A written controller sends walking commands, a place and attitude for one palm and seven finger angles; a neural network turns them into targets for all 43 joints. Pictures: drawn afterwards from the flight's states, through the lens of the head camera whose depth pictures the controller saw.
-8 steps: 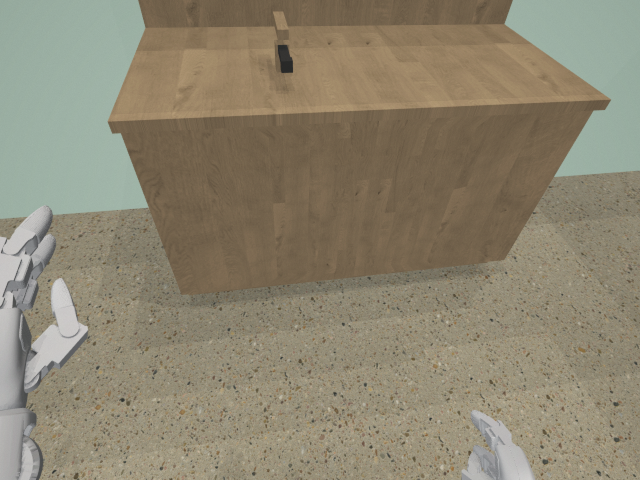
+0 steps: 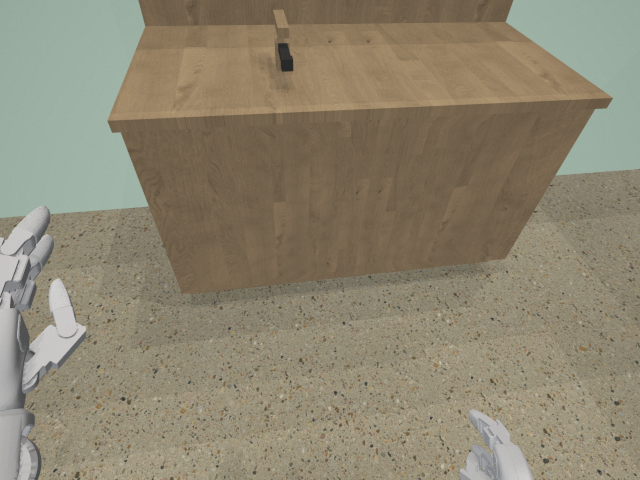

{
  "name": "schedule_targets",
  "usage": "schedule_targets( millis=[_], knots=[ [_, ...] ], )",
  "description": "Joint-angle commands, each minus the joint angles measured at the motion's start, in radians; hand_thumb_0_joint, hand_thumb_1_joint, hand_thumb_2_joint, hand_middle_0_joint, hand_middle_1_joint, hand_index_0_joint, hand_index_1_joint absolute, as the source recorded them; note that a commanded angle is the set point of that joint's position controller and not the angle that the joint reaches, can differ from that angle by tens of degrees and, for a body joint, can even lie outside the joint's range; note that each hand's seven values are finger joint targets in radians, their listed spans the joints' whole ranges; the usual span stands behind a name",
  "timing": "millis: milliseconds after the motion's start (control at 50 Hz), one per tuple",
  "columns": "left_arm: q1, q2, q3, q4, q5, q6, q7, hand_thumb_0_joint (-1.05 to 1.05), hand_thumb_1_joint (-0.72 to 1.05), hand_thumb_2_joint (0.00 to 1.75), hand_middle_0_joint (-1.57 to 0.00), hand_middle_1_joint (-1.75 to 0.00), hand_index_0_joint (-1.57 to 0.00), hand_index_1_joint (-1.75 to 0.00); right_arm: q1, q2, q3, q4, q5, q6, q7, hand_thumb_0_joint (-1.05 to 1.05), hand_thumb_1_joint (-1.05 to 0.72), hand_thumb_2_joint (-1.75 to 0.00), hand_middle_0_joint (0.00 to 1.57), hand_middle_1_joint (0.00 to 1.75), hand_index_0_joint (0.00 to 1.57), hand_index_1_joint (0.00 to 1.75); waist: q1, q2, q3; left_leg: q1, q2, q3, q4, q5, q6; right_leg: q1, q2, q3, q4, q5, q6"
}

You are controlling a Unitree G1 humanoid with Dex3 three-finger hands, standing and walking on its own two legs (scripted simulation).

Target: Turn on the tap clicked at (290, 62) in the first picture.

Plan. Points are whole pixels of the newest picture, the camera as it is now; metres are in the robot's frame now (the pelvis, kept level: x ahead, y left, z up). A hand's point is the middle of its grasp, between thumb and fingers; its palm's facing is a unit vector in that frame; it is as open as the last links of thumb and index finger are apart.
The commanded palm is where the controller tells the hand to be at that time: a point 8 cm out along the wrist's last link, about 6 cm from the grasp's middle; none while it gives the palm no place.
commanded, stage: stand and wait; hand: left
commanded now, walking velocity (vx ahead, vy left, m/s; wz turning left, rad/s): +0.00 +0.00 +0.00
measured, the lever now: (286, 63) +1.00 +0.15 +0.08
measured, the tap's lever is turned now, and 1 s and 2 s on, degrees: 0 0 0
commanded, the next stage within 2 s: look at it before walking up in 0.10 s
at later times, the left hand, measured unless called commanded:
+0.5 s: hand (83, 330) +0.21 +0.24 +0.15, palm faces +0.42 -0.84 -0.35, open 7.4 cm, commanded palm +0.17 +0.27 +0.18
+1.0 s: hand (213, 224) +0.34 +0.15 +0.17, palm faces +0.25 -0.85 -0.47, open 7.4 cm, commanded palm +0.29 +0.20 +0.18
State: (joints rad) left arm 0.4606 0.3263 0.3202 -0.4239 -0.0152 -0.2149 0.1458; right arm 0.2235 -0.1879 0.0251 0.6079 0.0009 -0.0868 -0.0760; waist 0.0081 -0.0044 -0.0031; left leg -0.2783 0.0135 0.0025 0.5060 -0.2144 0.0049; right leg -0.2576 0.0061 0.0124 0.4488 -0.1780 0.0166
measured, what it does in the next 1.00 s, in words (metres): walks ahead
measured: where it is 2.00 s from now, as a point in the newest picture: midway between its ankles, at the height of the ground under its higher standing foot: (365, 468)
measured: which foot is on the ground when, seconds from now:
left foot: down 0.00-0.68, up 0.70-1.00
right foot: down 0.00-1.00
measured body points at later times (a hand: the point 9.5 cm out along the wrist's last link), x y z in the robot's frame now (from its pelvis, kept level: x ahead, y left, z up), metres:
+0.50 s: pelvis +0.00 +0.00 +0.00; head -0.01 +0.00 +0.45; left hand +0.18 +0.28 +0.17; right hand +0.16 -0.23 -0.08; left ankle +0.03 +0.11 -0.74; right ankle +0.04 -0.13 -0.73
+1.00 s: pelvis +0.09 -0.05 +0.00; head +0.11 -0.06 +0.45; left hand +0.32 +0.20 +0.20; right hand +0.18 -0.33 -0.10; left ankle +0.18 +0.09 -0.70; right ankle +0.03 -0.11 -0.74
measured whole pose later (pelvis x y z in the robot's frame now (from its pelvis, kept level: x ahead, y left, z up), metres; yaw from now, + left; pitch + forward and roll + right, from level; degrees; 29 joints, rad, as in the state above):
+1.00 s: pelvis +0.09 -0.05 +0.00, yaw -8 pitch +1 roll +1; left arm 0.51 0.39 0.37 -0.49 -0.02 -0.25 0.15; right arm 0.27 -0.24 -0.02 0.62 0.00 -0.05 -0.07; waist -0.02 -0.02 0.02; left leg -0.50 0.09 0.10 0.77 -0.29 -0.02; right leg -0.16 0.04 -0.03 0.44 -0.30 -0.08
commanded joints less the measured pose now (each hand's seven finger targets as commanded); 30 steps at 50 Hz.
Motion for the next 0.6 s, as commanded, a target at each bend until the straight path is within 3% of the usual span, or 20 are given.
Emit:
schedule_targets(
  millis=[0, 200, 320, 360, 400, 420, 460, 500, 520, 540, 560, 580],
  knots=[
    [-0.084, 0.16, 0.096, -0.213, 0.0, -0.056, 0.017, 0.0, 0.9, 0.9, -0.2, -0.3, -0.2, -0.3, -0.089, -0.126, -0.049, -0.157, -0.002, -0.052, -0.008, 0.0, -0.9, -0.9, 0.2, 0.3, 0.2, 0.3, -0.005, 0.05, -0.089, -0.041, 0.054, -0.031, -0.118, -0.018, 0.003, 0.083, -0.04, 0.05, -0.065, 0.007, -0.017],
    [-0.071, 0.162, 0.101, -0.225, 0.0, -0.058, 0.02, 0.0, 0.9, 0.9, -0.2, -0.3, -0.2, -0.3, -0.09, -0.124, -0.047, -0.158, -0.001, -0.053, -0.009, 0.0, -0.9, -0.9, 0.2, 0.3, 0.2, 0.3, -0.003, 0.082, -0.093, -0.058, 0.066, -0.046, -0.139, -0.006, 0.006, 0.11, -0.032, 0.024, -0.038, 0.022, -0.011],
    [-0.066, 0.168, 0.11, -0.205, -0.003, -0.056, 0.018, 0.0, 0.9, 0.9, -0.2, -0.3, -0.2, -0.3, -0.091, -0.127, -0.05, -0.154, -0.003, -0.052, -0.01, 0.0, -0.9, -0.9, 0.2, 0.3, 0.2, 0.3, -0.004, 0.05, -0.084, -0.063, 0.058, -0.036, -0.126, -0.038, 0.003, 0.091, -0.04, 0.038, -0.062, -0.004, -0.013],
    [-0.08, 0.16, 0.097, -0.204, 0.0, -0.058, 0.018, 0.0, 0.9, 0.9, -0.2, -0.3, -0.2, -0.3, -0.09, -0.127, -0.05, -0.15, -0.005, -0.049, -0.009, 0.0, -0.9, -0.9, 0.2, 0.3, 0.2, 0.3, -0.008, 0.045, -0.089, -0.046, 0.072, -0.026, -0.114, -0.151, 0.009, 0.048, -0.047, 0.067, -0.05, -0.107, -0.029],
    [-0.105, 0.157, 0.09, -0.222, 0.003, -0.055, 0.021, 0.0, 0.9, 0.9, -0.2, -0.3, -0.2, -0.3, -0.095, -0.134, -0.056, -0.158, -0.009, -0.042, -0.012, 0.0, -0.9, -0.9, 0.2, 0.3, 0.2, 0.3, -0.013, 0.057, -0.059, -0.049, 0.097, -0.05, -0.124, -0.36, 0.029, -0.043, -0.04, 0.09, -0.032, -0.294, -0.047],
    [-0.125, 0.155, 0.091, -0.231, 0.006, -0.053, 0.02, 0.0, 0.9, 0.9, -0.2, -0.3, -0.2, -0.3, -0.099, -0.14, -0.058, -0.162, -0.011, -0.039, -0.017, 0.0, -0.9, -0.9, 0.2, 0.3, 0.2, 0.3, -0.013, 0.096, -0.035, -0.058, 0.114, -0.066, -0.145, -0.448, 0.037, -0.087, -0.028, 0.082, -0.011, -0.356, -0.05],
    [-0.151, 0.145, 0.084, -0.231, 0.014, -0.054, 0.027, 0.0, 0.9, 0.9, -0.2, -0.3, -0.2, -0.3, -0.092, -0.14, -0.054, -0.162, -0.009, -0.039, -0.022, 0.0, -0.9, -0.9, 0.2, 0.3, 0.2, 0.3, -0.016, 0.144, -0.014, -0.076, 0.178, -0.149, -0.203, -0.542, 0.068, -0.119, 0.011, 0.035, 0.093, -0.361, -0.045],
    [-0.162, 0.145, 0.087, -0.232, 0.015, -0.057, 0.031, 0.0, 0.9, 0.9, -0.2, -0.3, -0.2, -0.3, -0.08, -0.136, -0.056, -0.154, -0.01, -0.043, -0.026, 0.0, -0.9, -0.9, 0.2, 0.3, 0.2, 0.3, -0.02, 0.209, -0.021, -0.027, 0.274, -0.248, -0.243, -0.509, 0.115, -0.144, 0.035, -0.054, 0.246, -0.268, -0.03],
    [-0.176, 0.161, 0.096, -0.231, 0.017, -0.06, 0.031, 0.0, 0.9, 0.9, -0.2, -0.3, -0.2, -0.3, -0.076, -0.133, -0.059, -0.148, -0.012, -0.05, -0.028, 0.0, -0.9, -0.9, 0.2, 0.3, 0.2, 0.3, -0.024, 0.214, -0.028, 0.023, 0.301, -0.261, -0.229, -0.442, 0.132, -0.18, 0.028, -0.067, 0.283, -0.269, -0.023],
    [-0.174, 0.147, 0.08, -0.232, 0.02, -0.061, 0.029, 0.0, 0.9, 0.9, -0.2, -0.3, -0.2, -0.3, -0.064, -0.13, -0.06, -0.142, -0.017, -0.053, -0.024, 0.0, -0.9, -0.9, 0.2, 0.3, 0.2, 0.3, -0.027, 0.218, -0.037, 0.046, 0.31, -0.249, -0.211, -0.36, 0.14, -0.183, 0.02, -0.075, 0.297, -0.284, -0.019],
    [-0.143, 0.141, 0.079, -0.203, 0.02, -0.058, 0.024, 0.0, 0.9, 0.9, -0.2, -0.3, -0.2, -0.3, -0.064, -0.132, -0.061, -0.14, -0.017, -0.053, -0.018, 0.0, -0.9, -0.9, 0.2, 0.3, 0.2, 0.3, -0.021, 0.222, -0.047, 0.038, 0.312, -0.199, -0.197, -0.328, 0.137, -0.159, 0.014, -0.086, 0.285, -0.302, -0.02],
    [-0.144, 0.132, 0.068, -0.195, 0.019, -0.051, 0.02, 0.0, 0.9, 0.9, -0.2, -0.3, -0.2, -0.3, -0.072, -0.135, -0.06, -0.141, -0.018, -0.05, -0.011, 0.0, -0.9, -0.9, 0.2, 0.3, 0.2, 0.3, -0.018, 0.227, -0.035, -0.035, 0.304, -0.152, -0.181, -0.34, 0.125, -0.088, 0.011, -0.101, 0.257, -0.297, -0.021]
  ],
)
